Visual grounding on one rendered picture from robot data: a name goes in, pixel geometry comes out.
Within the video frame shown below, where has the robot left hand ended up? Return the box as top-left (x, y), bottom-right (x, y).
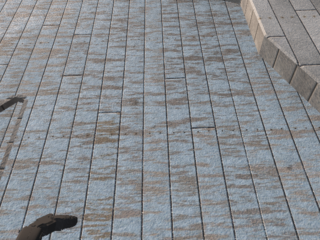
top-left (16, 213), bottom-right (78, 240)

